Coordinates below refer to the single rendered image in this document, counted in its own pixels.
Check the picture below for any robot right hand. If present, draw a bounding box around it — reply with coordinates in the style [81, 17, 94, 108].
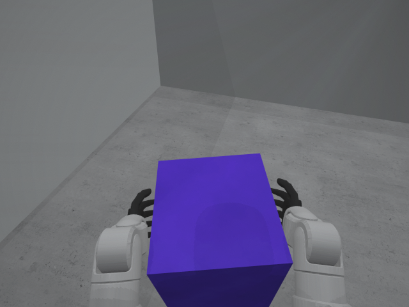
[271, 178, 302, 224]

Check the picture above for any robot left hand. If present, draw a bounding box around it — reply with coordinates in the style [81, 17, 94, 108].
[128, 189, 155, 238]

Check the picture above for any right robot forearm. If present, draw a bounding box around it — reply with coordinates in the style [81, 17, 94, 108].
[282, 206, 352, 307]

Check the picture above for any carton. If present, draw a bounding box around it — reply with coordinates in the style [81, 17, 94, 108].
[147, 153, 293, 307]

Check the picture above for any left robot forearm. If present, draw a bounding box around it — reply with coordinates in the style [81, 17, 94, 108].
[89, 214, 149, 307]

